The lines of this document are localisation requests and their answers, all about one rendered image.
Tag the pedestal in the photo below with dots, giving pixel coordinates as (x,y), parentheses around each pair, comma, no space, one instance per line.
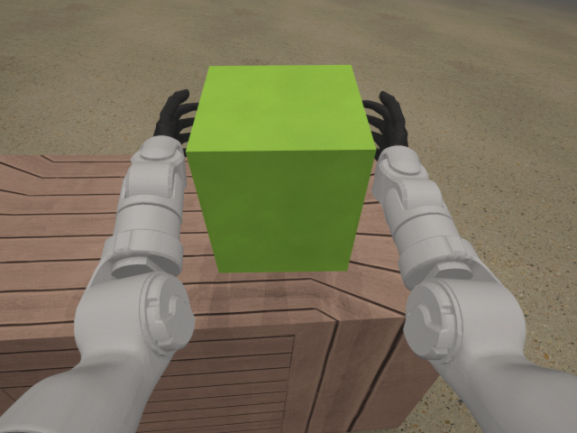
(271,352)

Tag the robot left forearm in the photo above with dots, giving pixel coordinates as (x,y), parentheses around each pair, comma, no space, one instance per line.
(148,217)

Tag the carton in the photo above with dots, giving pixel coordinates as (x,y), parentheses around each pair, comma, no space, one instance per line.
(281,158)

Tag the robot right hand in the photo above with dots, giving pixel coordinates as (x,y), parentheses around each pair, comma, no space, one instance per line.
(392,127)

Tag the robot right forearm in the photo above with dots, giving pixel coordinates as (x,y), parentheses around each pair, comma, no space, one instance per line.
(421,226)

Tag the robot left upper arm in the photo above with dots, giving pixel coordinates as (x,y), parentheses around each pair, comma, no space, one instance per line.
(127,331)

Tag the robot left hand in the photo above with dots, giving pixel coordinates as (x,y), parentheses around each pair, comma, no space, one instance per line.
(170,123)

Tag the robot right upper arm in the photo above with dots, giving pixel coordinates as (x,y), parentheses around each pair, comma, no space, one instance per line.
(473,333)

